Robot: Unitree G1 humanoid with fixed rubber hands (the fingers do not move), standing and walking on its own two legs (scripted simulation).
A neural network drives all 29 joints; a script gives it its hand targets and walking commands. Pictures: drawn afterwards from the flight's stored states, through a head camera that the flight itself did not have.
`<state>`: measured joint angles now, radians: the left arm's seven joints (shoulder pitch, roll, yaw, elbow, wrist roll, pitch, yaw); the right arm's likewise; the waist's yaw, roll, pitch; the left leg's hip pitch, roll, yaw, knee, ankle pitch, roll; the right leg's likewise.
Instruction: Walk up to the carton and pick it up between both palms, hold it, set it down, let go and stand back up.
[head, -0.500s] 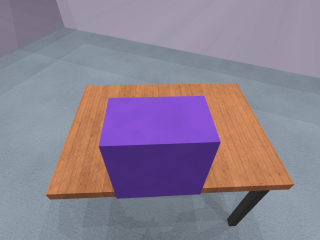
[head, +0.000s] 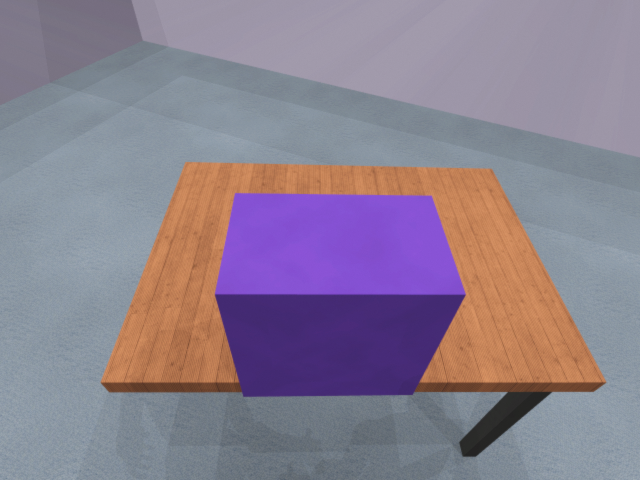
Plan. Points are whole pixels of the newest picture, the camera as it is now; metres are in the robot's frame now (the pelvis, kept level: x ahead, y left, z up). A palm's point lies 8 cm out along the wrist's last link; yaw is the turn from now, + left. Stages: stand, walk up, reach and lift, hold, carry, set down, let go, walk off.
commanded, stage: stand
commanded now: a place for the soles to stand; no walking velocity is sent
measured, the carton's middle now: (331, 302) +0.40 -0.02 -0.03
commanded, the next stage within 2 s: reach and lift in 0.22 s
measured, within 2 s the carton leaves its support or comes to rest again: neither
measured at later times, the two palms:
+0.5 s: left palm (143, 464) +0.19 +0.23 -0.10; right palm out of the picture +0.16 -0.26 -0.10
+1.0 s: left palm out of the picture +0.17 +0.22 -0.08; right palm out of the picture +0.14 -0.23 -0.09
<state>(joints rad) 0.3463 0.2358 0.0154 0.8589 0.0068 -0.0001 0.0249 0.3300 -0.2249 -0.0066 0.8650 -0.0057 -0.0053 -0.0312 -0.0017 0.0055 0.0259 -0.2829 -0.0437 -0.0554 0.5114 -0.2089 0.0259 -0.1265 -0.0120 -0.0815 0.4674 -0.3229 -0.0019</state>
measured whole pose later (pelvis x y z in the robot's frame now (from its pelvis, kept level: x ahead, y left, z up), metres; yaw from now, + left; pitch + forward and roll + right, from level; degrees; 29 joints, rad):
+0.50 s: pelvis -0.03 -0.02 -0.02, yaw -1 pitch +0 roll +0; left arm -0.02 0.28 0.08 0.42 0.00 0.50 0.02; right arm -0.06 -0.22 -0.01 0.82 0.07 0.01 0.06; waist -0.02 -0.05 0.12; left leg -0.44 0.03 0.02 0.70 -0.25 -0.03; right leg -0.30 0.00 -0.09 0.70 -0.36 -0.03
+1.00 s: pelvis -0.02 -0.02 +0.00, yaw -4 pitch -1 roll +0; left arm 0.10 0.23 0.12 0.59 -0.03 0.09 -0.03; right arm 0.09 -0.14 0.03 0.80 0.04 -0.24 0.01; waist 0.01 -0.03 0.08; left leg -0.28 0.04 0.05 0.46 -0.17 -0.02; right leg -0.18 0.02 -0.04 0.49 -0.30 -0.04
